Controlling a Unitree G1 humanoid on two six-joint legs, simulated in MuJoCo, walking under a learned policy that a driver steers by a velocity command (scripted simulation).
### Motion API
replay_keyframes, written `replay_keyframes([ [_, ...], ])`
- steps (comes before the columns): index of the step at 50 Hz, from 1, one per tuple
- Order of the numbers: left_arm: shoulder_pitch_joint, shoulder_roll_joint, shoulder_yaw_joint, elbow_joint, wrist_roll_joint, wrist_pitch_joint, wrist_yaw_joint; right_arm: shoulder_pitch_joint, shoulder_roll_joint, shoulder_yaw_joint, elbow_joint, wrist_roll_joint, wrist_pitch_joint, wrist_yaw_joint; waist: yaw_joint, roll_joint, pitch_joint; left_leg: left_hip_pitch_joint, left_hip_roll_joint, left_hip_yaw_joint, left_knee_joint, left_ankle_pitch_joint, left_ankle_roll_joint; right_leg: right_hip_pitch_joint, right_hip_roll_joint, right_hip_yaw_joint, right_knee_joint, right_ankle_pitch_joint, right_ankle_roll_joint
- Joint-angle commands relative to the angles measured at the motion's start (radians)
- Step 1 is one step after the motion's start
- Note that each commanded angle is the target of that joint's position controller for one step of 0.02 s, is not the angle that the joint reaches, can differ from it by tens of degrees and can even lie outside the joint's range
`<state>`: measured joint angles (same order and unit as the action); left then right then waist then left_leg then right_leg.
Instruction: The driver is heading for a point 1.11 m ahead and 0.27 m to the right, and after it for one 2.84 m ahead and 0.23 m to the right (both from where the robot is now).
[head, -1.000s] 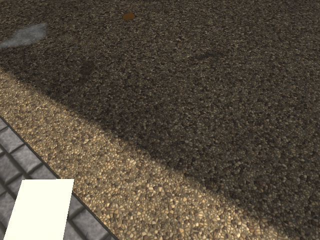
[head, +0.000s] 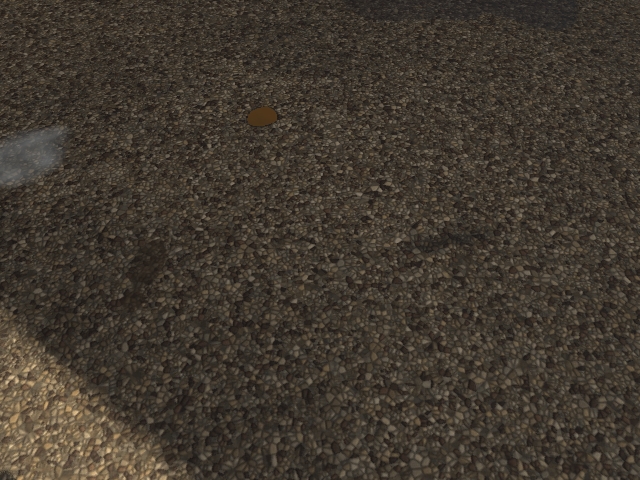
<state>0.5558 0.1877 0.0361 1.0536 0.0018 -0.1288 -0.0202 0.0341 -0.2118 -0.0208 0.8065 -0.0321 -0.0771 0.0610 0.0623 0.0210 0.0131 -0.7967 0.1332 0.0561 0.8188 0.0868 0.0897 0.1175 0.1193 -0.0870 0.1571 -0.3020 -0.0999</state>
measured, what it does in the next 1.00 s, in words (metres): walks ahead, turning right: left foot, then right foot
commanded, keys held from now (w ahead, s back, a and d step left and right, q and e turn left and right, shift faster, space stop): w+shift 0.10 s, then w+e+shift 0.88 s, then w+q+shift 0.02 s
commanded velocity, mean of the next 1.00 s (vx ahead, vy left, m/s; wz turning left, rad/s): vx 1.00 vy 0.00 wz -0.66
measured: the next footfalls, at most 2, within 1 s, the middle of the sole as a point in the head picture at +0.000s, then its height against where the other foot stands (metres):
left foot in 0.14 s outside the picture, level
right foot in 0.62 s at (396, 363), level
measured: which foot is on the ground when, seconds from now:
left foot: up 0.00-0.12, down 0.14-0.62, up 0.64-1.00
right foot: down 0.00-0.16, up 0.18-0.60, down 0.62-1.00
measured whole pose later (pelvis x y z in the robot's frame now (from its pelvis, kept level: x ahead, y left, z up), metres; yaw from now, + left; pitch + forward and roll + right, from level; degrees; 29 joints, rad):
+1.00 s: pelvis +0.93 -0.15 -0.01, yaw -41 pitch +3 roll +1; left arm 0.47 0.31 0.09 0.86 0.00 -0.08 -0.01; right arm -0.07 -0.24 0.03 0.58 -0.03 -0.08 0.02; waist 0.15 0.00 0.03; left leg -0.64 0.06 -0.06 0.54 0.01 -0.02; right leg 0.10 0.16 0.28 0.34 -0.43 -0.17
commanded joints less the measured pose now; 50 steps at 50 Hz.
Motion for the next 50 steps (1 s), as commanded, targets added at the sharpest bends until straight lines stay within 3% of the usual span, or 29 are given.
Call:
replay_keyframes([
  [1, -0.018, 0.138, 0.010, -0.058, -0.009, -0.029, 0.012, -0.129, -0.025, 0.013, -0.081, 0.016, -0.010, 0.005, -0.032, -0.044, 0.168, 0.231, -0.070, 0.079, -0.198, 0.125, 0.023, -0.224, -0.255, 0.077, -0.188, 0.665, -0.053],
  [4, 0.002, 0.194, 0.013, -0.049, 0.011, -0.013, 0.028, -0.089, -0.084, -0.005, -0.076, 0.013, -0.010, -0.015, -0.068, -0.108, 0.061, 0.310, -0.180, 0.121, -0.262, -0.017, 0.057, 0.035, -0.287, 0.042, 0.008, 1.226, -0.022],
  [6, -0.024, 0.236, 0.024, -0.043, 0.038, 0.016, 0.047, 0.185, -0.153, -0.036, -0.006, 0.014, -0.010, -0.041, -0.206, -0.155, -0.099, 0.588, -0.215, 0.065, -0.269, -0.159, 0.089, 0.047, -0.320, 0.059, 0.383, 1.357, -0.022],
  [7, -0.073, 0.240, 0.027, -0.054, 0.041, 0.026, 0.049, 0.382, -0.189, -0.057, 0.051, 0.005, -0.008, -0.059, -0.305, -0.142, -0.178, 0.813, -0.168, 0.021, -0.317, -0.200, 0.103, -0.076, -0.294, 0.054, 0.656, 1.178, -0.032],
  [8, -0.077, 0.142, 0.009, -0.088, 0.044, 0.022, 0.039, 0.528, -0.277, -0.082, 0.071, -0.021, -0.005, -0.077, -0.315, -0.016, -0.292, 1.058, 0.074, -0.232, -0.255, -0.496, 0.115, -0.329, -0.205, 0.057, 1.034, 0.626, -0.053],
  [9, 0.072, 0.022, -0.013, -0.119, -0.039, 0.008, 0.017, 0.455, -0.288, -0.090, 0.061, -0.039, -0.009, -0.059, -0.149, 0.280, -0.408, 1.266, 0.318, -0.825, -0.469, -0.765, 0.224, -0.718, -0.047, 0.144, 1.373, -0.132, -0.026],
  [10, -0.052, 0.132, 0.004, -0.131, -0.033, 0.009, 0.032, 0.355, -0.206, -0.085, 0.052, -0.022, -0.012, -0.042, -0.160, 0.086, -0.277, 1.140, 0.252, -0.769, -0.569, -0.845, 0.174, -0.813, -0.129, 0.184, 1.357, -0.012, -0.061],
  [11, -0.150, 0.145, 0.012, -0.152, -0.030, 0.011, 0.028, 0.292, -0.138, -0.068, 0.055, -0.017, -0.026, -0.039, -0.145, 0.005, -0.138, 0.972, 0.235, -0.597, -0.594, -0.710, 0.144, -0.813, -0.166, 0.176, 1.294, 0.073, -0.061],
  [12, -0.170, 0.118, 0.008, -0.151, -0.020, 0.018, 0.022, 0.269, -0.097, -0.060, 0.071, -0.021, -0.036, -0.037, -0.110, -0.069, -0.053, 0.829, 0.205, -0.477, -0.627, -0.562, 0.115, -0.773, -0.203, 0.177, 1.237, 0.094, -0.061],
  [14, -0.162, 0.066, 0.003, -0.165, 0.019, 0.055, -0.002, 0.282, -0.057, -0.044, 0.110, -0.009, -0.052, -0.045, -0.050, -0.022, 0.013, 0.666, 0.146, -0.284, -0.663, -0.433, 0.056, -0.713, -0.244, 0.178, 1.190, 0.104, -0.044],
  [16, -0.215, 0.043, 0.004, -0.198, 0.022, 0.084, -0.017, 0.299, -0.054, -0.042, 0.138, 0.020, -0.066, -0.044, -0.026, 0.001, 0.055, 0.638, 0.101, -0.127, -0.685, -0.319, -0.004, -0.771, -0.269, 0.160, 1.169, 0.138, -0.030],
  [19, -0.371, 0.039, -0.005, -0.273, 0.012, 0.096, -0.031, 0.315, -0.062, -0.039, 0.145, 0.017, -0.080, -0.035, -0.035, 0.025, 0.119, 0.576, 0.033, 0.082, -0.725, -0.069, -0.067, -0.817, -0.257, 0.078, 1.039, 0.289, -0.018],
  [24, -0.543, 0.062, -0.016, -0.340, 0.010, 0.080, -0.049, 0.401, -0.104, -0.027, 0.160, 0.022, -0.081, -0.065, -0.058, 0.007, 0.158, 0.711, 0.001, 0.242, -0.702, 0.483, -0.111, -0.757, -0.157, -0.104, 0.656, 0.440, -0.059],
  [26, -0.507, 0.098, -0.009, -0.330, 0.015, 0.079, -0.055, 0.415, -0.165, -0.033, 0.147, 0.023, -0.070, -0.096, -0.022, 0.059, 0.090, 0.825, 0.038, 0.260, -0.582, 0.848, -0.122, -0.655, -0.085, -0.157, 0.574, 0.435, -0.085],
  [28, -0.323, 0.166, 0.015, -0.283, 0.013, 0.086, -0.048, 0.363, -0.232, -0.052, 0.118, 0.018, -0.044, -0.122, 0.095, 0.113, -0.025, 0.858, 0.086, 0.245, -0.339, 1.064, -0.117, -0.442, -0.027, -0.151, 0.557, 0.350, -0.113],
  [29, -0.128, 0.214, 0.039, -0.229, 0.013, 0.091, -0.038, 0.301, -0.258, -0.063, 0.093, 0.011, -0.029, -0.123, 0.192, 0.126, -0.110, 0.806, 0.105, 0.222, -0.109, 1.084, -0.100, -0.249, -0.012, -0.117, 0.569, 0.283, -0.140],
  [30, 0.084, 0.258, 0.070, -0.165, 0.010, 0.093, -0.019, 0.227, -0.269, -0.073, 0.067, 0.000, -0.012, -0.117, 0.289, 0.089, -0.178, 0.679, 0.098, 0.193, 0.234, 0.895, -0.076, -0.033, -0.035, -0.021, 0.506, 0.204, -0.185],
  [31, 0.033, 0.276, 0.101, -0.168, -0.027, 0.106, -0.001, 0.157, -0.221, -0.074, 0.051, 0.004, -0.010, -0.092, 0.269, -0.110, -0.113, 0.449, -0.123, 0.174, 0.664, -0.066, -0.067, 0.057, -0.091, 0.120, 0.399, 0.135, -0.218],
  [32, -0.095, 0.352, 0.099, -0.188, 0.002, 0.109, -0.003, 0.243, -0.064, -0.027, -0.046, -0.014, -0.035, -0.076, 0.034, -0.239, -0.086, 0.098, -0.180, 0.050, 0.897, -0.583, -0.089, 0.138, -0.216, 0.444, 0.485, 0.475, -0.305],
  [33, -0.109, 0.381, 0.109, -0.223, 0.028, 0.114, 0.004, 0.255, -0.072, -0.011, -0.125, 0.015, -0.059, -0.068, 0.039, -0.225, -0.277, -0.081, -0.180, -0.130, 0.937, -0.583, -0.098, 0.289, -0.366, 0.849, 0.210, 0.002, -0.474],
  [34, -0.127, 0.274, 0.092, -0.225, 0.036, 0.109, 0.015, 0.205, -0.130, -0.013, -0.111, 0.004, -0.078, -0.066, 0.026, -0.009, -0.112, -0.136, -0.114, -0.155, 0.806, -0.508, -0.086, 0.141, -0.382, 0.904, 0.049, -0.182, -0.401],
  [35, -0.159, 0.226, 0.078, -0.216, 0.032, 0.101, 0.021, 0.161, -0.146, -0.017, -0.122, -0.002, -0.077, -0.061, -0.026, 0.077, -0.020, -0.081, -0.072, -0.160, 0.680, -0.453, -0.093, -0.027, -0.349, 0.823, 0.034, -0.158, -0.342],
  [37, -0.201, 0.226, 0.070, -0.230, 0.013, 0.068, 0.029, 0.168, -0.128, -0.006, -0.116, -0.045, -0.035, -0.059, -0.097, 0.127, 0.047, 0.051, -0.024, -0.152, 0.552, -0.447, -0.128, -0.271, -0.259, 0.658, 0.033, 0.015, -0.296],
  [38, -0.211, 0.212, 0.061, -0.232, 0.007, 0.055, 0.030, 0.162, -0.119, 0.000, -0.119, -0.052, -0.012, -0.055, -0.113, 0.124, 0.066, 0.102, -0.001, -0.136, 0.486, -0.448, -0.148, -0.375, -0.218, 0.597, 0.022, 0.042, -0.282],
  [41, -0.186, 0.241, 0.067, -0.243, 0.002, 0.028, 0.023, -0.008, -0.104, 0.015, -0.203, -0.036, 0.008, -0.041, -0.070, 0.066, 0.107, 0.190, 0.005, -0.069, 0.187, -0.285, -0.176, -0.513, -0.126, 0.475, -0.008, 0.235, -0.249],
  [43, -0.141, 0.249, 0.075, -0.237, -0.006, 0.030, 0.013, -0.095, -0.082, 0.028, -0.240, -0.016, 0.006, -0.035, -0.017, 0.008, 0.087, 0.250, -0.033, -0.046, -0.011, -0.094, -0.157, -0.471, -0.085, 0.432, 0.027, 0.403, -0.197],
  [46, -0.081, 0.269, 0.087, -0.234, -0.011, 0.037, 0.004, -0.160, -0.095, 0.030, -0.278, 0.001, 0.001, -0.039, 0.047, -0.064, 0.036, 0.273, -0.094, -0.037, -0.175, -0.003, -0.127, -0.299, -0.110, 0.461, 0.085, 0.582, -0.157],
  [48, -0.109, 0.279, 0.091, -0.247, -0.008, 0.040, 0.012, -0.141, -0.121, 0.022, -0.288, 0.003, -0.005, -0.046, 0.026, -0.082, 0.013, 0.374, -0.121, -0.059, -0.291, -0.020, -0.111, -0.245, -0.122, 0.479, 0.150, 0.658, -0.120],
  [50, -0.137, 0.327, 0.098, -0.251, 0.004, 0.033, 0.013, 0.050, -0.204, -0.014, -0.237, 0.007, -0.012, -0.064, -0.068, -0.086, -0.122, 0.590, -0.167, -0.047, -0.298, -0.118, -0.083, -0.164, -0.139, 0.468, 0.363, 0.909, -0.082],
])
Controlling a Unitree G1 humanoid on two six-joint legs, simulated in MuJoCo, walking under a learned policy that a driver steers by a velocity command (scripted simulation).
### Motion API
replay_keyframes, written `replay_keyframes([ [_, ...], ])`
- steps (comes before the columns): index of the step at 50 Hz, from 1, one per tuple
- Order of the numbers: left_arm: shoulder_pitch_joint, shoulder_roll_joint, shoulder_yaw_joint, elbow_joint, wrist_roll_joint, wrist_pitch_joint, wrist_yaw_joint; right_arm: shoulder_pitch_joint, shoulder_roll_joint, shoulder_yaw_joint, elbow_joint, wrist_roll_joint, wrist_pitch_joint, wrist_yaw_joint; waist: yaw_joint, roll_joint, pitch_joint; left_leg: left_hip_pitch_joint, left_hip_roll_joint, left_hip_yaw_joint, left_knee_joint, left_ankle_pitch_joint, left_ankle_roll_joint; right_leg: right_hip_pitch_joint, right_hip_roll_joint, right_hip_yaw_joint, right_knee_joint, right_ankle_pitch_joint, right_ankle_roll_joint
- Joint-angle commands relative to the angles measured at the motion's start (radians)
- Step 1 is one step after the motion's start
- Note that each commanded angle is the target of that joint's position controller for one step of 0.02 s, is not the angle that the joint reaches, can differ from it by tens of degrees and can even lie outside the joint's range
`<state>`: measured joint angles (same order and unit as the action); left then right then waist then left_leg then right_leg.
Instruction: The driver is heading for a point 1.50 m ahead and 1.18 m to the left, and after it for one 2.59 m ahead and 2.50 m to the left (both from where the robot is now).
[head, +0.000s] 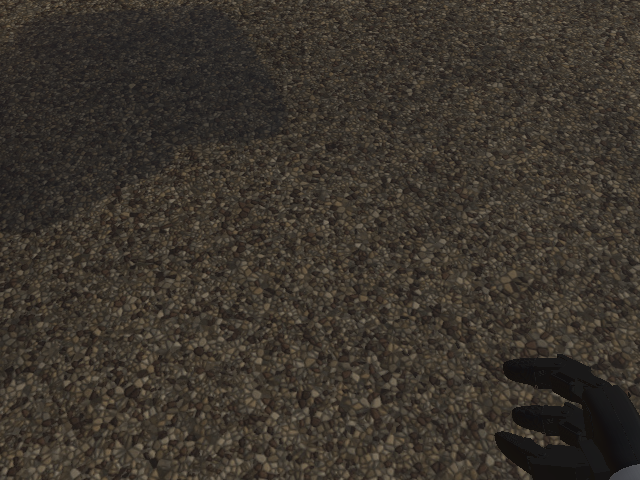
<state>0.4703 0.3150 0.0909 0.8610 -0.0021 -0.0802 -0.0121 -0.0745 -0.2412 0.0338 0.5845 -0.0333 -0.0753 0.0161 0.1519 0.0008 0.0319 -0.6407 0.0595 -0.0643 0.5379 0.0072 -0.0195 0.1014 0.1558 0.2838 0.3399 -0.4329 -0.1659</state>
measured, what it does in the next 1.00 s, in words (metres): walks ahead, turning left: left foot, then right foot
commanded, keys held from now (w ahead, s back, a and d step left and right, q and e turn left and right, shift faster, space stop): w+q+shift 1.00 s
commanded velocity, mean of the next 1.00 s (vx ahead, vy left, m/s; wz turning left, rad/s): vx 1.00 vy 0.00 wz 0.57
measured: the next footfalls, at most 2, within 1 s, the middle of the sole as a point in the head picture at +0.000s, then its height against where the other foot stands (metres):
left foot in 0.04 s outside the picture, level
right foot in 0.42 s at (429, 438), level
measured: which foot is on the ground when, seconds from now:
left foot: up 0.00-0.02, down 0.04-0.44, up 0.46-0.84, down 0.86-1.00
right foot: down 0.00-0.02, up 0.04-0.40, down 0.42-0.84, up 0.86-1.00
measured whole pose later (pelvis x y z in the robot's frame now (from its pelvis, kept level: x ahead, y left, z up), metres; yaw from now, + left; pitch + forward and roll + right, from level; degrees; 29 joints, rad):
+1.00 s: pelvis +0.85 +0.19 +0.00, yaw +38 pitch +0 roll +1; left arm 0.19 0.22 -0.02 0.67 0.06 -0.09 0.00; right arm 0.33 -0.34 -0.06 0.77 -0.02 0.00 0.01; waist 0.00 0.01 0.05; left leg -0.32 -0.22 0.02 0.58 -0.25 0.19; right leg -0.48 -0.10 0.09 1.37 -0.37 0.04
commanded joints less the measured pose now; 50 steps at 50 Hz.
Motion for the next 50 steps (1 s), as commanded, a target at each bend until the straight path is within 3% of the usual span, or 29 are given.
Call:
replay_keyframes([
  [1, -0.091, 0.212, 0.043, -0.059, 0.016, -0.021, 0.002, 0.355, -0.205, -0.089, 0.038, 0.007, -0.018, -0.034, -0.275, -0.064, -0.228, 0.608, -0.074, 0.096, -0.018, -0.071, 0.047, -0.172, -0.168, 0.058, 0.386, 1.058, 0.000],
  [2, -0.126, 0.141, 0.023, -0.070, 0.030, -0.033, 0.003, 0.570, -0.251, -0.112, 0.092, -0.008, -0.020, -0.053, -0.370, -0.041, -0.317, 0.827, 0.024, 0.008, 0.038, -0.246, 0.076, -0.316, -0.135, 0.006, 0.673, 0.886, 0.012],
  [3, 0.006, -0.032, -0.019, -0.105, -0.011, -0.038, -0.002, 0.614, -0.346, -0.136, 0.114, -0.054, -0.025, -0.049, -0.257, 0.304, -0.428, 1.077, 0.321, -0.555, -0.073, -0.497, 0.213, -0.646, 0.017, -0.088, 1.047, 0.067, 0.065],
  [4, 0.032, 0.010, -0.036, -0.101, -0.004, -0.037, 0.000, 0.543, -0.313, -0.143, 0.119, -0.027, -0.016, -0.023, -0.225, 0.350, -0.409, 1.040, 0.345, -0.922, -0.251, -0.685, 0.288, -0.814, -0.001, -0.106, 1.133, -0.004, 0.052],
  [5, -0.095, 0.051, -0.032, -0.105, 0.019, -0.026, 0.001, 0.433, -0.208, -0.128, 0.103, -0.013, -0.015, -0.011, -0.219, 0.174, -0.215, 0.891, 0.283, -0.768, -0.272, -0.700, 0.288, -0.873, -0.077, -0.119, 1.121, 0.086, 0.048],
  [6, -0.191, 0.064, -0.035, -0.131, 0.038, -0.026, -0.008, 0.410, -0.161, -0.121, 0.118, -0.003, -0.014, -0.004, -0.219, 0.040, -0.136, 0.759, 0.236, -0.616, -0.268, -0.576, 0.278, -0.855, -0.110, -0.135, 1.060, 0.132, 0.057],
  [8, -0.291, 0.043, -0.045, -0.195, 0.073, -0.018, -0.022, 0.464, -0.112, -0.102, 0.180, 0.002, -0.016, -0.002, -0.183, 0.032, -0.059, 0.599, 0.145, -0.463, -0.279, -0.380, 0.253, -0.818, -0.162, -0.163, 0.935, 0.117, 0.078],
  [11, -0.342, 0.011, -0.073, -0.260, 0.088, -0.007, -0.031, 0.517, -0.130, -0.107, 0.222, 0.023, -0.027, -0.006, -0.141, 0.078, -0.006, 0.502, 0.117, -0.410, -0.328, -0.249, 0.276, -0.839, -0.216, -0.188, 0.768, 0.060, 0.127],
  [15, -0.463, 0.004, -0.105, -0.321, 0.042, -0.014, -0.057, 0.441, -0.211, -0.138, 0.181, 0.022, -0.024, -0.003, -0.129, 0.090, 0.022, 0.163, 0.037, -0.256, -0.447, -0.174, 0.233, -0.427, -0.175, -0.282, 0.370, 0.309, 0.169],
  [18, -0.445, 0.056, -0.086, -0.307, 0.035, -0.013, -0.035, 0.491, -0.235, -0.147, 0.183, 0.039, -0.025, 0.014, -0.132, 0.064, 0.005, 0.247, 0.068, -0.270, -0.383, -0.049, 0.200, -0.306, -0.158, -0.282, 0.261, 0.381, 0.171],
  [20, -0.304, 0.100, -0.058, -0.259, 0.052, -0.019, -0.007, 0.529, -0.246, -0.150, 0.200, 0.041, -0.021, 0.017, -0.071, 0.003, -0.097, 0.315, 0.002, -0.209, -0.077, 0.187, 0.160, -0.123, -0.123, -0.298, 0.189, 0.295, 0.149],
  [21, -0.157, 0.140, -0.038, -0.237, 0.068, -0.027, 0.012, 0.510, -0.232, -0.148, 0.191, 0.049, -0.026, 0.019, 0.008, -0.020, -0.192, 0.197, -0.049, -0.167, 0.188, 0.136, 0.134, 0.079, -0.215, -0.220, 0.199, 0.215, 0.124],
  [22, 0.042, 0.220, -0.014, -0.223, 0.087, -0.027, 0.034, 0.489, -0.118, -0.119, 0.155, 0.041, -0.033, 0.012, 0.066, -0.174, -0.331, 0.049, -0.098, -0.100, 0.531, -0.346, 0.128, 0.264, -0.499, 0.088, 0.132, -0.165, 0.093],
  [23, -0.008, 0.271, 0.002, -0.228, 0.081, -0.012, 0.037, 0.567, -0.075, -0.102, 0.101, 0.080, -0.024, 0.007, -0.025, -0.362, -0.395, -0.143, -0.126, -0.034, 0.761, -0.482, 0.126, 0.272, -0.654, 0.580, -0.095, -0.445, 0.010],
  [24, -0.111, 0.171, -0.011, -0.240, 0.068, -0.007, 0.036, 0.496, -0.118, -0.104, 0.125, 0.048, 0.000, 0.000, -0.054, -0.193, -0.213, -0.235, -0.047, -0.018, 0.844, -0.381, 0.130, 0.138, -0.609, 0.505, -0.106, -0.461, -0.007],
  [26, -0.161, 0.062, -0.034, -0.218, 0.056, -0.018, 0.022, 0.398, -0.116, -0.107, 0.126, 0.021, 0.021, 0.020, -0.081, -0.053, -0.058, -0.212, 0.010, -0.005, 0.784, -0.301, 0.116, -0.047, -0.511, 0.175, -0.101, -0.084, 0.014],
  [28, -0.148, 0.043, -0.039, -0.173, 0.041, -0.034, 0.021, 0.364, -0.078, -0.100, 0.107, 0.005, 0.050, 0.040, -0.126, -0.107, 0.010, -0.194, 0.051, -0.007, 0.741, -0.293, 0.098, -0.141, -0.463, -0.009, -0.137, 0.116, 0.041],
  [31, -0.117, 0.021, -0.040, -0.123, 0.022, -0.056, 0.011, 0.251, -0.068, -0.093, 0.045, -0.001, 0.073, 0.056, -0.149, -0.091, 0.027, -0.258, 0.065, 0.013, 0.718, -0.224, 0.096, -0.120, -0.444, -0.193, -0.165, 0.416, 0.060],
  [36, -0.160, 0.073, -0.031, -0.086, 0.024, -0.065, 0.019, 0.081, -0.076, -0.067, -0.030, 0.003, 0.068, 0.093, -0.175, -0.038, 0.095, -0.021, 0.018, 0.166, 0.322, 0.026, 0.140, -0.234, -0.351, -0.507, -0.253, 0.652, 0.118],
  [38, -0.098, 0.127, -0.022, -0.071, 0.024, -0.060, 0.025, 0.076, -0.093, -0.068, -0.022, 0.004, 0.065, 0.092, -0.174, -0.042, 0.058, 0.115, -0.073, 0.260, 0.242, 0.016, 0.178, -0.155, -0.349, -0.548, -0.147, 1.127, 0.135],
  [39, -0.086, 0.163, -0.013, -0.073, 0.026, -0.048, 0.031, 0.127, -0.114, -0.073, -0.009, 0.006, 0.064, 0.086, -0.208, -0.073, 0.018, 0.173, -0.111, 0.278, 0.231, -0.030, 0.195, -0.099, -0.364, -0.551, -0.044, 1.337, 0.142],
  [41, -0.138, 0.225, 0.006, -0.097, 0.037, -0.012, 0.042, 0.421, -0.185, -0.107, 0.067, 0.006, 0.059, 0.066, -0.369, -0.110, -0.144, 0.488, -0.165, 0.240, 0.214, -0.130, 0.243, -0.124, -0.411, -0.524, 0.361, 1.505, 0.129],
  [42, -0.163, 0.221, 0.006, -0.114, 0.044, -0.001, 0.038, 0.619, -0.236, -0.137, 0.137, 0.004, 0.057, 0.044, -0.445, -0.066, -0.231, 0.765, -0.174, 0.168, 0.150, -0.171, 0.272, -0.279, -0.389, -0.512, 0.684, 1.304, 0.130],
  [43, -0.173, 0.121, -0.012, -0.120, 0.050, -0.003, 0.019, 0.563, -0.304, -0.171, 0.144, 0.034, 0.074, 0.018, -0.375, 0.152, -0.173, 0.903, -0.077, -0.022, 0.091, -0.234, 0.293, -0.570, -0.183, -0.501, 1.093, 0.230, 0.160],
  [44, -0.067, 0.074, -0.039, -0.249, 0.030, -0.020, 0.012, 0.475, -0.444, -0.188, 0.078, -0.006, 0.087, 0.017, -0.230, 0.302, -0.348, 1.176, 0.190, -0.614, -0.056, -0.204, 0.513, -0.946, -0.103, -0.339, 1.417, -0.086, 0.208],
  [45, -0.193, 0.131, -0.042, -0.273, 0.040, -0.046, 0.013, 0.514, -0.400, -0.190, 0.055, 0.006, 0.095, 0.001, -0.311, 0.070, -0.386, 1.144, 0.208, -0.741, -0.219, -0.387, 0.507, -1.020, -0.149, -0.198, 1.375, 0.027, 0.194],
  [46, -0.230, 0.127, -0.048, -0.275, 0.036, -0.057, 0.013, 0.490, -0.348, -0.178, 0.087, 0.013, 0.087, -0.011, -0.262, -0.012, -0.194, 0.947, 0.191, -0.692, -0.286, -0.405, 0.456, -1.015, -0.201, -0.190, 1.246, 0.069, 0.186],
  [47, -0.243, 0.111, -0.055, -0.274, 0.047, -0.053, 0.016, 0.461, -0.304, -0.164, 0.105, 0.016, 0.071, -0.014, -0.200, -0.076, -0.093, 0.763, 0.147, -0.602, -0.293, -0.328, 0.414, -0.944, -0.245, -0.194, 1.115, 0.080, 0.188],
  [50, -0.205, 0.092, -0.064, -0.258, 0.080, 0.015, 0.017, 0.403, -0.239, -0.134, 0.102, 0.022, 0.028, -0.015, -0.104, -0.086, -0.001, 0.402, 0.035, -0.416, -0.315, -0.173, 0.391, -0.748, -0.289, -0.202, 0.926, 0.008, 0.224],
])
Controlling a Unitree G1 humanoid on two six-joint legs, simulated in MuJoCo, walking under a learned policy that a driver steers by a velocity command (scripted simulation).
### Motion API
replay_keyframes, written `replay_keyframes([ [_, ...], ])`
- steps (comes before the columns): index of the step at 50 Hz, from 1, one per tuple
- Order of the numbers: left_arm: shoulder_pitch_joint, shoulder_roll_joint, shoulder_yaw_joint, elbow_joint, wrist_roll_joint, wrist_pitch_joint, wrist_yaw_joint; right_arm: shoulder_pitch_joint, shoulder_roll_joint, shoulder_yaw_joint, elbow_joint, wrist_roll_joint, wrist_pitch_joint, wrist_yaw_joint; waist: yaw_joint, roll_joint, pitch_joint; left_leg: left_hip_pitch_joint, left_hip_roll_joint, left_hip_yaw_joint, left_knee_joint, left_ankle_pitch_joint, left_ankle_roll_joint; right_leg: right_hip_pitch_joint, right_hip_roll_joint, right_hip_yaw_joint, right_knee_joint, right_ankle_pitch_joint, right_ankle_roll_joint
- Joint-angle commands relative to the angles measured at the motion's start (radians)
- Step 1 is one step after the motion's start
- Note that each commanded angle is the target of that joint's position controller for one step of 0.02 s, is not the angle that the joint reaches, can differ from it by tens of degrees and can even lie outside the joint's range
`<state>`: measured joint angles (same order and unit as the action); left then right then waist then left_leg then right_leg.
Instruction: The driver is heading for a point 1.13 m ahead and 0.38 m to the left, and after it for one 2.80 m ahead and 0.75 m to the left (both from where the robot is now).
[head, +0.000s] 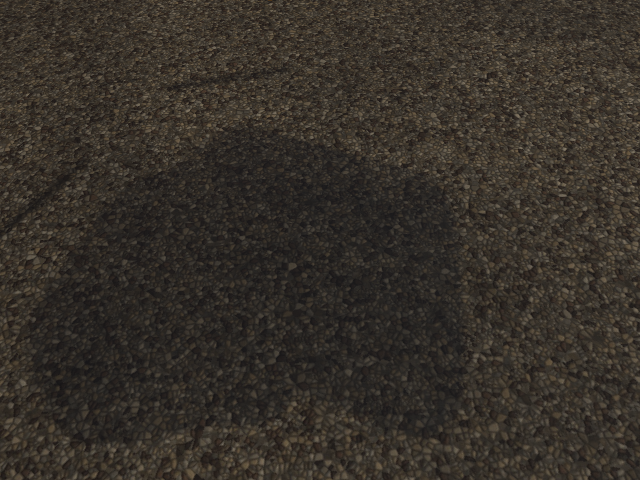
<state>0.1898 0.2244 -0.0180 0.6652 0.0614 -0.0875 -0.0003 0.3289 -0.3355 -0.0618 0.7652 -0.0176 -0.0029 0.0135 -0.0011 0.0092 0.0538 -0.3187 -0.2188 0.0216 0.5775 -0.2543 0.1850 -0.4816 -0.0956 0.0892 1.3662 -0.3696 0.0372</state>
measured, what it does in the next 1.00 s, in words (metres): walks ahead, turning left: right foot, then left foot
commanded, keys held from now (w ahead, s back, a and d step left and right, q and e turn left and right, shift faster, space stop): w+q+shift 0.80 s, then w+e+shift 0.20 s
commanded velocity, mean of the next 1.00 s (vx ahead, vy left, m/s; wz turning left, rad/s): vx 1.00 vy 0.00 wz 0.86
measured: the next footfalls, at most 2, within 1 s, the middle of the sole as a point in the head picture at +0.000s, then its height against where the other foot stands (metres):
right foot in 0.26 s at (435, 479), level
left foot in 0.74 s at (262, 358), level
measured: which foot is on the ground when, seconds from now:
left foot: down 0.00-0.28, up 0.30-0.72, down 0.74-1.00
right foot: up 0.00-0.24, down 0.26-0.74, up 0.76-1.00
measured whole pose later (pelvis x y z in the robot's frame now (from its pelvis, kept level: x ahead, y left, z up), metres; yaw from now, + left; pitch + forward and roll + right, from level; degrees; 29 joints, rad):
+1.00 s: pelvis +0.80 +0.22 +0.01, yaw +48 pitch +0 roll +2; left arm 0.13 0.26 -0.01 0.64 0.03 -0.04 -0.03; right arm 0.44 -0.30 -0.04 0.83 -0.01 -0.08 0.02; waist -0.05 -0.02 0.04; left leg 0.03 -0.20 -0.03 0.27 -0.29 0.18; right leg -0.75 -0.18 0.00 0.89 -0.07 0.00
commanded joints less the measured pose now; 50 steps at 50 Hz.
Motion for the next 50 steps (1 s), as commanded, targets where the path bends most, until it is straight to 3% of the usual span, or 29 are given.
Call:
replay_keyframes([
  [1, 0.051, 0.169, 0.041, -0.075, 0.016, 0.034, 0.002, 0.001, -0.142, -0.037, -0.075, 0.009, -0.055, -0.008, 0.052, -0.083, -0.006, 0.018, 0.288, -0.463, -0.371, 0.102, 0.184, -0.142, -0.045, -0.024, -0.180, -0.052, 0.031],
  [5, -0.177, 0.110, 0.013, -0.161, -0.017, 0.033, -0.021, -0.001, -0.149, -0.046, -0.075, 0.013, -0.069, 0.001, -0.009, -0.012, 0.046, -0.118, 0.194, -0.382, -0.413, 0.162, 0.113, -0.005, -0.010, -0.072, -0.563, 0.330, 0.036],
  [9, -0.217, 0.150, 0.023, -0.167, -0.040, 0.024, -0.020, 0.042, -0.173, -0.062, -0.061, 0.023, -0.069, 0.004, -0.055, 0.034, -0.008, 0.050, 0.233, -0.434, -0.333, 0.352, 0.049, 0.117, 0.049, -0.056, -0.774, 0.443, 0.009],
  [11, -0.120, 0.202, 0.046, -0.137, -0.040, 0.019, -0.006, 0.033, -0.201, -0.069, -0.061, 0.014, -0.065, -0.004, -0.009, 0.037, -0.072, 0.150, 0.241, -0.461, -0.183, 0.536, 0.009, 0.234, 0.093, -0.049, -0.825, 0.314, -0.004],
  [12, 0.026, 0.243, 0.067, -0.102, -0.040, 0.014, 0.007, 0.011, -0.228, -0.073, -0.061, 0.009, -0.065, 0.000, 0.078, 0.007, -0.162, 0.155, 0.214, -0.430, 0.008, 0.635, -0.016, 0.396, 0.113, -0.068, -0.833, 0.220, -0.015],
  [13, 0.240, 0.287, 0.090, -0.058, -0.031, 0.009, 0.027, -0.034, -0.206, -0.066, -0.071, 0.006, -0.074, 0.005, 0.193, -0.014, -0.261, 0.030, 0.170, -0.384, 0.279, 0.582, -0.042, 0.644, 0.052, -0.036, -0.800, 0.123, -0.034],
  [14, 0.416, 0.365, 0.114, -0.035, 0.008, 0.003, 0.046, -0.034, -0.051, -0.025, -0.109, 0.016, -0.087, -0.001, 0.225, -0.225, -0.388, -0.202, 0.084, -0.283, 0.641, 0.036, -0.050, 0.886, -0.220, 0.288, -0.885, -0.316, -0.073],
  [15, 0.285, 0.411, 0.126, -0.049, 0.011, 0.009, 0.033, 0.059, -0.008, 0.003, -0.168, 0.047, -0.083, 0.002, 0.079, -0.493, -0.442, -0.418, 0.063, -0.185, 0.813, -0.258, -0.062, 0.891, -0.390, 0.848, -1.137, -0.509, -0.140],
  [16, 0.144, 0.292, 0.111, -0.078, 0.001, 0.017, 0.028, -0.007, -0.074, 0.001, -0.128, 0.014, -0.060, -0.007, 0.072, -0.266, -0.267, -0.488, 0.161, -0.160, 0.862, -0.133, -0.059, 0.736, -0.343, 0.758, -1.135, -0.580, -0.156],
  [17, 0.108, 0.223, 0.094, -0.074, -0.007, 0.022, 0.023, -0.062, -0.100, -0.005, -0.128, -0.006, -0.049, 0.005, 0.071, -0.134, -0.177, -0.477, 0.206, -0.129, 0.814, -0.066, -0.067, 0.620, -0.299, 0.555, -1.109, -0.434, -0.150],
  [18, 0.109, 0.196, 0.088, -0.050, -0.006, 0.024, 0.020, -0.097, -0.097, -0.006, -0.127, -0.013, -0.037, 0.021, 0.063, -0.063, -0.120, -0.450, 0.240, -0.117, 0.776, -0.041, -0.077, 0.530, -0.255, 0.404, -1.111, -0.250, -0.135],
  [20, 0.153, 0.177, 0.080, 0.014, -0.019, 0.008, 0.017, -0.136, -0.053, 0.005, -0.156, -0.023, -0.011, 0.050, 0.038, -0.103, -0.043, -0.444, 0.290, -0.114, 0.742, -0.033, -0.092, 0.426, -0.206, 0.207, -1.144, -0.060, -0.114],
  [23, 0.177, 0.151, 0.075, 0.063, -0.040, -0.020, -0.003, -0.215, -0.024, 0.020, -0.207, -0.020, 0.011, 0.067, 0.014, -0.094, -0.010, -0.491, 0.311, -0.089, 0.718, 0.065, -0.099, 0.400, -0.187, 0.008, -1.189, 0.191, -0.094],
  [26, 0.154, 0.163, 0.075, 0.085, -0.032, -0.037, -0.007, -0.296, -0.029, 0.028, -0.247, -0.011, 0.015, 0.074, -0.015, -0.087, 0.038, -0.473, 0.307, -0.046, 0.584, 0.208, -0.099, 0.359, -0.147, -0.182, -1.229, 0.377, -0.079],
  [30, 0.240, 0.199, 0.083, 0.137, -0.029, -0.035, 0.004, -0.439, -0.017, 0.043, -0.272, -0.013, 0.009, 0.098, 0.020, -0.032, 0.111, -0.380, 0.258, 0.119, 0.281, 0.258, -0.041, 0.434, -0.106, -0.352, -1.256, 0.681, -0.038],
  [32, 0.271, 0.242, 0.091, 0.141, -0.031, -0.023, 0.017, -0.420, -0.022, 0.041, -0.255, -0.012, 0.005, 0.091, -0.004, -0.064, 0.058, -0.260, 0.178, 0.193, 0.209, 0.216, -0.004, 0.523, -0.114, -0.388, -1.144, 1.182, -0.024],
  [33, 0.274, 0.274, 0.098, 0.139, -0.032, -0.011, 0.026, -0.368, -0.037, 0.035, -0.238, -0.011, 0.004, 0.083, -0.043, -0.098, 0.012, -0.198, 0.147, 0.202, 0.194, 0.167, 0.011, 0.569, -0.136, -0.385, -1.050, 1.374, -0.021],
  [35, 0.204, 0.327, 0.115, 0.113, -0.024, 0.025, 0.036, -0.064, -0.107, -0.002, -0.152, -0.005, -0.001, 0.060, -0.203, -0.142, -0.136, 0.116, 0.098, 0.160, 0.184, 0.050, 0.058, 0.523, -0.185, -0.355, -0.668, 1.534, -0.046],
  [36, 0.156, 0.320, 0.116, 0.087, -0.021, 0.037, 0.028, 0.154, -0.150, -0.035, -0.075, -0.004, -0.009, 0.037, -0.284, -0.104, -0.221, 0.405, 0.092, 0.081, 0.094, 0.022, 0.093, 0.349, -0.172, -0.336, -0.344, 1.334, -0.062],
  [37, 0.128, 0.243, 0.106, 0.072, -0.020, 0.037, 0.010, 0.120, -0.205, -0.073, -0.063, 0.032, 0.004, 0.008, -0.227, 0.105, -0.189, 0.576, 0.184, -0.110, 0.025, -0.042, 0.114, 0.054, 0.030, -0.329, 0.042, 0.303, -0.038],
  [38, 0.190, 0.179, 0.082, -0.060, -0.028, 0.015, 0.002, 0.017, -0.325, -0.085, -0.123, -0.013, 0.023, 0.012, -0.077, 0.234, -0.294, 0.811, 0.431, -0.683, -0.103, -0.003, 0.314, -0.350, 0.135, -0.192, 0.348, -0.131, 0.015],
  [39, 0.082, 0.220, 0.077, -0.092, -0.028, -0.015, 0.002, 0.086, -0.291, -0.088, -0.141, -0.012, 0.028, -0.001, -0.153, 0.032, -0.350, 0.793, 0.477, -0.835, -0.264, -0.135, 0.332, -0.427, 0.095, -0.019, 0.319, -0.058, 0.007],
  [40, 0.052, 0.211, 0.068, -0.092, -0.033, -0.030, 0.002, 0.071, -0.240, -0.079, -0.101, -0.006, 0.016, -0.011, -0.104, -0.046, -0.170, 0.609, 0.468, -0.791, -0.337, -0.136, 0.285, -0.425, 0.040, -0.002, 0.185, -0.015, -0.002],
  [41, 0.063, 0.197, 0.062, -0.075, -0.029, -0.025, 0.005, 0.041, -0.181, -0.060, -0.078, -0.007, -0.004, -0.017, -0.035, -0.112, -0.072, 0.430, 0.438, -0.670, -0.345, -0.046, 0.234, -0.348, -0.011, -0.017, 0.060, 0.008, -0.006],
  [43, 0.144, 0.169, 0.049, -0.021, 0.002, 0.020, 0.001, -0.034, -0.098, -0.022, -0.078, -0.011, -0.048, -0.031, 0.053, -0.125, -0.024, 0.175, 0.362, -0.477, -0.358, 0.084, 0.174, -0.169, -0.060, -0.032, -0.071, 0.002, 0.002],
  [45, 0.106, 0.138, 0.040, -0.024, -0.002, 0.046, -0.018, -0.005, -0.077, -0.009, -0.046, -0.003, -0.082, -0.020, 0.051, -0.088, 0.010, 0.056, 0.320, -0.364, -0.407, 0.164, 0.147, -0.124, -0.088, -0.063, -0.198, 0.032, 0.009],
  [48, -0.065, 0.106, 0.026, -0.064, -0.038, 0.047, -0.035, 0.041, -0.083, -0.012, -0.012, 0.006, -0.107, 0.006, -0.013, -0.046, 0.061, 0.068, 0.236, -0.166, -0.474, 0.333, 0.048, -0.144, -0.078, -0.125, -0.454, 0.326, -0.040],
  [49, -0.099, 0.087, 0.018, -0.079, -0.046, 0.041, -0.043, 0.063, -0.080, -0.008, -0.009, 0.009, -0.118, 0.011, -0.031, -0.010, 0.072, 0.051, 0.247, -0.138, -0.484, 0.417, 0.024, -0.100, -0.075, -0.137, -0.554, 0.427, -0.059],
  [50, -0.142, 0.088, 0.018, -0.081, -0.055, 0.037, -0.049, 0.089, -0.072, -0.004, 0.007, 0.014, -0.126, 0.011, -0.052, -0.024, 0.083, 0.080, 0.253, -0.103, -0.518, 0.488, -0.001, -0.076, -0.050, -0.166, -0.617, 0.507, -0.080],
])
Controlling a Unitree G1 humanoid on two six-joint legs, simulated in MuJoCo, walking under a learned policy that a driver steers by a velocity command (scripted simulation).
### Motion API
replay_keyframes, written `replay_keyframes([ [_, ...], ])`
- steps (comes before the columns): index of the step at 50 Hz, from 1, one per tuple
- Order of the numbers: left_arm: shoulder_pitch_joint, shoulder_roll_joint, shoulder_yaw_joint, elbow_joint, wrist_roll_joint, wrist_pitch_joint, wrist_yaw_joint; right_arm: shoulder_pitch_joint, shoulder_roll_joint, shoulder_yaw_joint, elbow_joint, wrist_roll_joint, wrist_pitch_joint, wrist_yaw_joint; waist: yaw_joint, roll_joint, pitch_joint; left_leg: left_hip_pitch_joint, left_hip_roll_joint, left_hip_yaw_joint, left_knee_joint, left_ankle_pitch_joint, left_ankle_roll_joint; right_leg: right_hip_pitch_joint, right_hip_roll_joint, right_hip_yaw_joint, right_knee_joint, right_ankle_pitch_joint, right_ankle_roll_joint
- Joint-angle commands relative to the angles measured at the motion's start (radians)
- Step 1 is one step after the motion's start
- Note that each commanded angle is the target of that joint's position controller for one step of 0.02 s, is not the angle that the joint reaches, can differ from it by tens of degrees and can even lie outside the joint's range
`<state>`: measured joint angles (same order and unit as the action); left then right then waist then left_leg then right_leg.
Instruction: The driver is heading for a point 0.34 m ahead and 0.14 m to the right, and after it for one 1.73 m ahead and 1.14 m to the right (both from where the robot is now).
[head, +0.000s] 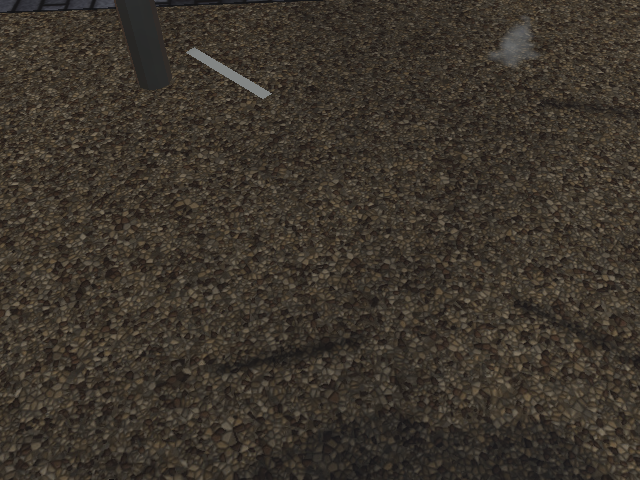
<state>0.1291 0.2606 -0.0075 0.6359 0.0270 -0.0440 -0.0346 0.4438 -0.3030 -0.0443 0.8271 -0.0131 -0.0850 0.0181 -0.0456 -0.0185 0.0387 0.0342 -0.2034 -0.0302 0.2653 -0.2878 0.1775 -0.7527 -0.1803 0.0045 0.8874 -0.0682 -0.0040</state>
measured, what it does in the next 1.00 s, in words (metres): walks ahead, turning right: right foot, then left foot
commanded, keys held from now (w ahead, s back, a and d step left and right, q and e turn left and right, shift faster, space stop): w+e+shift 1.00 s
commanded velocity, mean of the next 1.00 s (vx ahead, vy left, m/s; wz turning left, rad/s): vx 1.00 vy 0.00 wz -0.79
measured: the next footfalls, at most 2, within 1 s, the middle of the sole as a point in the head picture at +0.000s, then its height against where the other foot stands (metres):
right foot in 0.18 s outside the picture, level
left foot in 0.60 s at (337, 329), level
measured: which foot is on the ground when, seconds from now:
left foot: down 0.00-0.16, up 0.18-0.58, down 0.60-1.00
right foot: up 0.00-0.16, down 0.18-0.58, up 0.60-1.00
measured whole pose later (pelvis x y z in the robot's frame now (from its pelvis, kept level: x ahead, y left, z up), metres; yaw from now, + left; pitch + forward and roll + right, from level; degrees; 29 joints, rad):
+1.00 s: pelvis +0.91 -0.27 -0.03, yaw -49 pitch +2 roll +2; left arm -0.08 0.33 0.02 0.56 0.03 0.00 -0.10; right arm 0.53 -0.29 -0.03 0.90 -0.03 -0.09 -0.02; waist -0.08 -0.05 0.04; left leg 0.26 0.01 0.30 0.28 -0.46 -0.07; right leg -0.71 0.01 -0.15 0.76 -0.08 -0.17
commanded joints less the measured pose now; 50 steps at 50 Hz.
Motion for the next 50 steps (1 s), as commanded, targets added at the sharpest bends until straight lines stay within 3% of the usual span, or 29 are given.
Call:
replay_keyframes([
  [1, -0.110, 0.048, 0.008, -0.054, -0.024, -0.010, -0.020, -0.003, -0.116, -0.022, -0.041, 0.012, -0.050, 0.004, -0.020, 0.008, 0.100, -0.233, 0.262, -0.030, -0.245, 0.547, -0.009, 0.215, 0.057, -0.089, -0.195, 0.272, -0.060],
  [3, -0.094, 0.074, 0.018, -0.028, -0.031, -0.010, -0.024, -0.011, -0.142, -0.022, -0.024, 0.001, -0.052, -0.007, -0.010, 0.017, 0.063, -0.062, 0.272, 0.046, -0.240, 0.766, -0.050, 0.219, 0.136, -0.107, -0.255, 0.290, -0.096],
  [6, -0.058, 0.121, 0.036, -0.012, -0.011, -0.015, -0.018, 0.014, -0.177, -0.025, -0.004, -0.021, -0.040, -0.039, 0.035, 0.111, -0.004, 0.123, 0.337, 0.102, -0.033, 1.331, -0.114, 0.282, 0.238, -0.169, -0.283, 0.133, -0.137],
  [7, 0.061, 0.157, 0.051, 0.026, -0.010, -0.010, -0.015, -0.015, -0.192, -0.030, -0.012, -0.041, -0.023, -0.054, 0.100, 0.137, -0.078, 0.148, 0.356, 0.112, 0.130, 1.442, -0.128, 0.387, 0.284, -0.173, -0.273, 0.054, -0.151],
  [8, 0.276, 0.195, 0.071, 0.094, -0.012, -0.004, -0.011, -0.067, -0.206, -0.035, -0.025, -0.058, -0.007, -0.065, 0.203, 0.146, -0.164, 0.111, 0.367, 0.129, 0.392, 1.506, -0.139, 0.563, 0.308, -0.161, -0.259, -0.004, -0.172],
  [9, 0.513, 0.231, 0.096, 0.160, -0.009, 0.001, 0.000, -0.159, -0.227, -0.041, -0.051, -0.054, 0.003, -0.070, 0.349, 0.107, -0.218, -0.073, 0.320, 0.160, 0.795, 1.346, -0.146, 0.800, 0.263, -0.081, -0.324, -0.056, -0.224],
  [10, 0.533, 0.328, 0.129, 0.184, 0.006, 0.016, 0.014, -0.118, -0.073, -0.004, -0.104, -0.029, -0.015, -0.047, 0.243, -0.203, -0.253, -0.596, 0.146, 0.118, 1.287, 0.173, -0.193, 1.159, 0.035, 0.301, -0.244, -0.135, -0.370],
  [11, 0.425, 0.321, 0.134, 0.150, -0.012, 0.022, 0.007, -0.124, -0.082, 0.008, -0.154, -0.011, -0.040, -0.036, 0.191, -0.228, -0.382, -0.834, 0.063, -0.038, 1.458, -0.166, -0.198, 1.247, -0.090, 0.801, -0.486, -0.252, -0.485],
  [13, 0.339, 0.222, 0.120, 0.140, -0.020, 0.018, 0.013, -0.227, -0.106, 0.030, -0.190, -0.025, -0.065, -0.026, 0.139, 0.066, -0.166, -0.855, 0.205, -0.111, 1.260, -0.013, -0.162, 0.975, -0.065, 0.691, -0.617, -0.305, -0.407],
  [14, 0.317, 0.187, 0.110, 0.148, -0.018, 0.014, 0.019, -0.248, -0.093, 0.037, -0.196, -0.038, -0.060, -0.021, 0.093, 0.119, -0.072, -0.799, 0.239, -0.091, 1.164, -0.010, -0.158, 0.797, -0.017, 0.599, -0.641, -0.244, -0.364],
  [15, 0.300, 0.166, 0.099, 0.156, -0.018, 0.007, 0.026, -0.255, -0.081, 0.041, -0.214, -0.058, -0.038, -0.017, 0.048, 0.121, -0.020, -0.749, 0.254, -0.086, 1.113, -0.033, -0.173, 0.659, 0.032, 0.533, -0.659, -0.207, -0.343],
  [17, 0.281, 0.180, 0.097, 0.150, -0.020, -0.014, 0.022, -0.243, -0.060, 0.055, -0.229, -0.071, 0.006, -0.010, 0.002, 0.078, 0.027, -0.692, 0.286, -0.053, 0.971, -0.072, -0.199, 0.482, 0.097, 0.445, -0.701, -0.192, -0.337],
  [21, 0.259, 0.211, 0.115, 0.126, -0.027, -0.034, 0.017, -0.464, -0.032, 0.081, -0.320, -0.035, 0.012, 0.012, 0.056, 0.002, 0.089, -0.521, 0.285, 0.028, 0.527, 0.228, -0.236, 0.277, 0.192, 0.334, -0.777, -0.057, -0.286],
  [23, 0.289, 0.227, 0.126, 0.131, -0.040, -0.036, 0.010, -0.501, -0.027, 0.081, -0.325, -0.019, 0.010, 0.013, 0.100, -0.021, 0.047, -0.431, 0.250, 0.042, 0.398, 0.393, -0.228, 0.340, 0.187, 0.337, -0.758, 0.102, -0.242],
  [26, 0.319, 0.246, 0.138, 0.133, -0.039, -0.029, 0.019, -0.513, -0.067, 0.066, -0.328, -0.017, 0.001, 0.001, 0.122, -0.041, 0.001, -0.400, 0.221, 0.016, 0.266, 0.373, -0.210, 0.540, 0.156, 0.375, -0.652, 0.256, -0.196],
  [28, 0.304, 0.284, 0.146, 0.128, -0.026, -0.027, 0.026, -0.360, -0.133, 0.033, -0.282, -0.016, -0.008, -0.018, 0.047, -0.029, -0.121, -0.222, 0.173, 0.014, 0.240, 0.203, -0.188, 0.631, 0.160, 0.372, -0.412, 0.500, -0.153],
  [29, 0.256, 0.300, 0.148, 0.118, -0.023, -0.031, 0.022, -0.180, -0.168, 0.013, -0.241, -0.017, -0.014, -0.032, -0.064, -0.015, -0.217, -0.016, 0.203, 0.006, 0.247, 0.145, -0.174, 0.566, 0.194, 0.346, -0.186, 0.488, -0.131],
  [30, 0.224, 0.217, 0.124, 0.091, -0.020, -0.045, 0.021, 0.050, -0.237, -0.018, -0.209, -0.038, -0.019, -0.055, -0.158, 0.061, -0.354, 0.231, 0.387, -0.164, 0.261, -0.163, -0.141, 0.419, 0.234, 0.284, 0.132, 0.255, -0.125],
  [31, 0.321, 0.057, 0.082, 0.039, -0.062, -0.045, 0.022, 0.047, -0.315, -0.038, -0.207, -0.078, -0.013, -0.056, -0.061, 0.364, -0.476, 0.445, 0.686, -0.710, 0.081, -0.481, -0.054, 0.107, 0.342, 0.168, 0.431, -0.465, -0.099],
  [32, 0.293, 0.118, 0.072, 0.032, -0.042, -0.029, 0.027, -0.033, -0.281, -0.047, -0.208, -0.055, -0.001, -0.051, -0.036, 0.349, -0.421, 0.369, 0.680, -0.871, -0.007, -0.613, -0.021, -0.028, 0.251, 0.123, 0.535, -0.378, -0.117],
  [33, 0.188, 0.169, 0.083, 0.042, -0.019, -0.015, 0.026, -0.113, -0.174, -0.027, -0.217, -0.045, 0.002, -0.047, -0.048, 0.195, -0.256, 0.230, 0.618, -0.668, 0.002, -0.524, -0.040, -0.063, 0.195, 0.093, 0.513, -0.274, -0.115],
  [34, 0.134, 0.171, 0.084, 0.038, -0.006, -0.007, 0.013, -0.134, -0.119, -0.015, -0.199, -0.042, 0.003, -0.041, -0.041, 0.092, -0.158, 0.113, 0.570, -0.489, 0.011, -0.301, -0.053, -0.044, 0.160, 0.080, 0.464, -0.225, -0.106],
  [35, 0.086, 0.157, 0.084, 0.031, 0.003, 0.003, -0.003, -0.115, -0.100, -0.009, -0.172, -0.044, 0.002, -0.041, -0.034, 0.066, -0.102, 0.037, 0.522, -0.355, -0.002, -0.130, -0.077, -0.026, 0.135, 0.077, 0.438, -0.216, -0.099],
  [36, 0.092, 0.132, 0.079, 0.014, 0.009, 0.018, -0.017, -0.094, -0.087, -0.005, -0.142, -0.038, -0.006, -0.041, -0.007, 0.121, -0.076, -0.009, 0.508, -0.273, -0.008, -0.031, -0.082, -0.016, 0.117, 0.078, 0.424, -0.216, -0.090],
  [38, 0.041, 0.089, 0.063, -0.020, 0.008, 0.043, -0.030, -0.058, -0.045, 0.002, -0.092, -0.014, -0.024, -0.028, 0.017, 0.128, -0.036, -0.043, 0.489, -0.144, -0.033, 0.143, -0.103, -0.052, 0.088, 0.064, 0.417, -0.210, -0.084],
  [44, -0.152, 0.090, 0.033, -0.123, 0.005, 0.052, -0.064, -0.101, -0.089, -0.007, -0.048, -0.013, -0.051, -0.020, 0.060, 0.075, 0.076, -0.157, 0.413, 0.203, -0.157, 0.431, -0.141, 0.025, 0.101, -0.062, 0.091, 0.059, -0.094],
  [46, -0.207, 0.081, 0.024, -0.129, 0.003, 0.049, -0.073, -0.054, -0.118, -0.012, -0.026, -0.016, -0.049, -0.024, 0.046, 0.055, 0.105, -0.128, 0.390, 0.287, -0.139, 0.716, -0.168, 0.126, 0.156, -0.161, -0.058, 0.074, -0.133],
  [48, -0.169, 0.102, 0.031, -0.106, 0.004, 0.044, -0.067, -0.003, -0.172, -0.025, -0.021, -0.014, -0.036, -0.038, 0.075, 0.092, 0.042, -0.026, 0.406, 0.309, -0.001, 1.186, -0.187, 0.243, 0.238, -0.224, -0.108, 0.029, -0.168],
  [50, 0.058, 0.159, 0.058, -0.041, 0.003, 0.038, -0.050, -0.039, -0.232, -0.042, -0.037, -0.020, -0.004, -0.055, 0.212, 0.132, -0.089, -0.027, 0.455, 0.290, 0.323, 1.404, -0.182, 0.498, 0.293, -0.201, -0.119, -0.064, -0.209],
])
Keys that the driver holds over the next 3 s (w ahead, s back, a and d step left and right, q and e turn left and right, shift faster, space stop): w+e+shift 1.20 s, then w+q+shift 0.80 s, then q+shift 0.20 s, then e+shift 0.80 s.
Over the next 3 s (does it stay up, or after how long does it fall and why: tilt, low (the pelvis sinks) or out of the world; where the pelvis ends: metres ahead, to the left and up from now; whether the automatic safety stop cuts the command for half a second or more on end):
stays up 1.80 -1.32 0.01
